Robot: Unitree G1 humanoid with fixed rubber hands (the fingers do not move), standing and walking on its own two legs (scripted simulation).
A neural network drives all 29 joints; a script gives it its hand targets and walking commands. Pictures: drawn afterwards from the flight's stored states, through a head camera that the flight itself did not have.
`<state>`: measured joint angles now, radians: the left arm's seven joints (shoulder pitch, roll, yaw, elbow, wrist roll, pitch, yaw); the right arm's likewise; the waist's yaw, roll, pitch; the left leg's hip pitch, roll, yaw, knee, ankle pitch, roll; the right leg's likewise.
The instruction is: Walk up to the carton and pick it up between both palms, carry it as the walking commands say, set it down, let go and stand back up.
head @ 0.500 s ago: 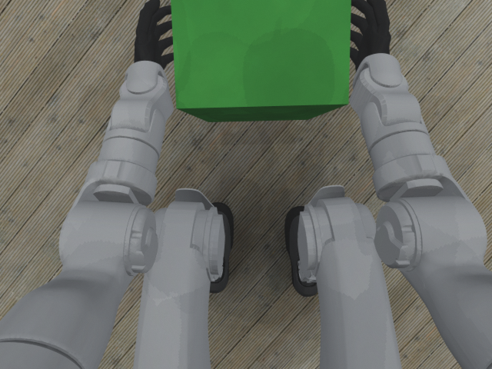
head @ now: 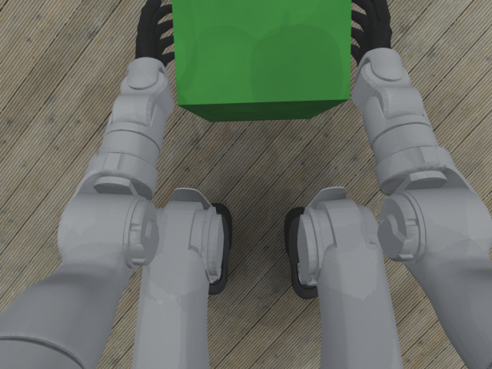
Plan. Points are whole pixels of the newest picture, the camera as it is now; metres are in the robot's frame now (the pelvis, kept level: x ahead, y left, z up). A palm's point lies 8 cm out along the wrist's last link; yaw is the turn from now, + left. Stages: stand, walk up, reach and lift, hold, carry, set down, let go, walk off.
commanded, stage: set down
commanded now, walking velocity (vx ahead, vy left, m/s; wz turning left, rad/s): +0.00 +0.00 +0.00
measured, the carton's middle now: (259, 66) +0.52 +0.00 -0.23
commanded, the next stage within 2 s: none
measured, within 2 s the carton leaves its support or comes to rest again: neither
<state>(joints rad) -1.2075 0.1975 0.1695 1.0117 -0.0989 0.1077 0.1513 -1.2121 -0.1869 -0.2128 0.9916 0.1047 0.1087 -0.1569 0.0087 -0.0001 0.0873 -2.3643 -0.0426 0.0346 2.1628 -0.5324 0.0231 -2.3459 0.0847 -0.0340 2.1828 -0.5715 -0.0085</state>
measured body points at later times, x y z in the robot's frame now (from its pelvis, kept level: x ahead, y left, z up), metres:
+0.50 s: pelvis +0.00 +0.00 -0.01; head +0.32 +0.01 +0.30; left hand +0.52 +0.16 -0.15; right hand +0.52 -0.15 -0.15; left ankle +0.11 +0.10 -0.33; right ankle +0.10 -0.10 -0.33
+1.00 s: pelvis -0.01 +0.00 +0.00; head +0.33 +0.01 +0.29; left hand +0.51 +0.17 -0.17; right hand +0.52 -0.15 -0.16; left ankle +0.11 +0.10 -0.33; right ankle +0.10 -0.10 -0.33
